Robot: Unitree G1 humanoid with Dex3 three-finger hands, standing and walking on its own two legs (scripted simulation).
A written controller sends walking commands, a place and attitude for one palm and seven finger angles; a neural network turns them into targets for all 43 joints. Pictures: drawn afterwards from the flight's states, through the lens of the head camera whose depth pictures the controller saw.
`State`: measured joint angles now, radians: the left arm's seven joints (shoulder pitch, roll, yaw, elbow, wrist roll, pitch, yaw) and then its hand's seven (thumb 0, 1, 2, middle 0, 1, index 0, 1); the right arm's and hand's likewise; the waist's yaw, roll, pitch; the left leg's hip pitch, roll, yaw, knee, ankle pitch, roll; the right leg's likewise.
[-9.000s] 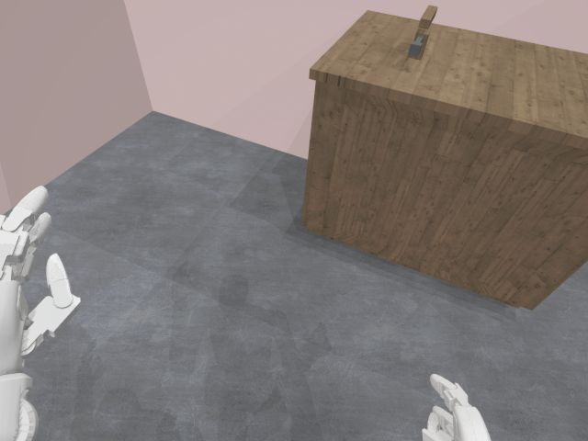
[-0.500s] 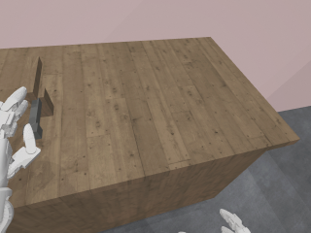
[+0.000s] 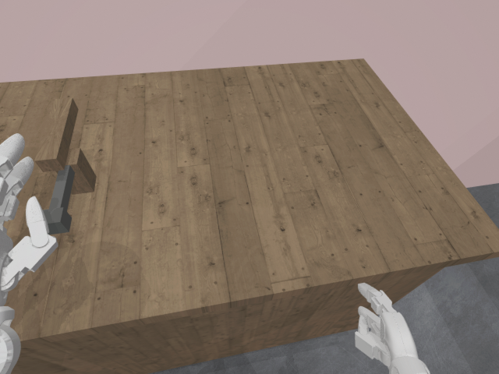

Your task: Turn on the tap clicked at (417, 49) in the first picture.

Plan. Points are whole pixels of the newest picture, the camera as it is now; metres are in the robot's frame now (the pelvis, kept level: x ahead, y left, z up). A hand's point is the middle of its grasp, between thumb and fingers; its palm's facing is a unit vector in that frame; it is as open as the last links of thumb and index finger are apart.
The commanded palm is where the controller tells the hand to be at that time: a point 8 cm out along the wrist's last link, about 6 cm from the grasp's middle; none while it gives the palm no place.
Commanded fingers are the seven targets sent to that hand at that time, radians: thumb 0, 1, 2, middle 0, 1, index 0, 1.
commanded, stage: come to a stop and stand still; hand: left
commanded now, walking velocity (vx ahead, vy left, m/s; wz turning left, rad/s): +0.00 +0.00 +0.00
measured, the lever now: (55, 221) +0.28 +0.31 +0.09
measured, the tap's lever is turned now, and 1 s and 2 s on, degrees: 0 0 0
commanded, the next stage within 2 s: look again from close up in 0.46 s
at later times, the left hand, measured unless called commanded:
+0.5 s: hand (62, 255) +0.20 +0.23 +0.17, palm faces +0.37 -0.87 -0.33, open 7.5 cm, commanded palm +0.15 +0.27 +0.18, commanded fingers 0.00 0.90 0.90 -0.20 -0.30 -0.20 -0.30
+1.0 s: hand (43, 248) +0.21 +0.25 +0.17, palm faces +0.39 -0.87 -0.31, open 7.5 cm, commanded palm +0.16 +0.28 +0.18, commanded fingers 0.00 0.90 0.90 -0.20 -0.30 -0.20 -0.30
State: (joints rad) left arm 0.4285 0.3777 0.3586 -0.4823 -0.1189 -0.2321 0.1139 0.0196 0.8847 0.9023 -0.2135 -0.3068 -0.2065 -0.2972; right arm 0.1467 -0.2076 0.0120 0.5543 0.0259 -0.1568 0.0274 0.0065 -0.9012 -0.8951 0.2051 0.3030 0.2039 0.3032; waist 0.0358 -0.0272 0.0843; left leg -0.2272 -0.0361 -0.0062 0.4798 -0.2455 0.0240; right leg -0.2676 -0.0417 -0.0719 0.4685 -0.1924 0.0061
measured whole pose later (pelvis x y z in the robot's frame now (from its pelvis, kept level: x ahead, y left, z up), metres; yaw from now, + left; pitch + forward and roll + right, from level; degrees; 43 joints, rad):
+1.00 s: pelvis -0.01 +0.01 +0.00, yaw -2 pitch -2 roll +0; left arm 0.45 0.34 0.34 -0.48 -0.10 -0.18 0.14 0.02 0.89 0.90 -0.21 -0.31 -0.20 -0.30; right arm 0.18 -0.19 0.02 0.57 0.03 -0.13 -0.01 0.01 -0.90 -0.90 0.21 0.30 0.20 0.30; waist 0.03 -0.01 0.06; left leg -0.19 -0.03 0.02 0.43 -0.21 0.04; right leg -0.23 -0.03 -0.04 0.39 -0.13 0.02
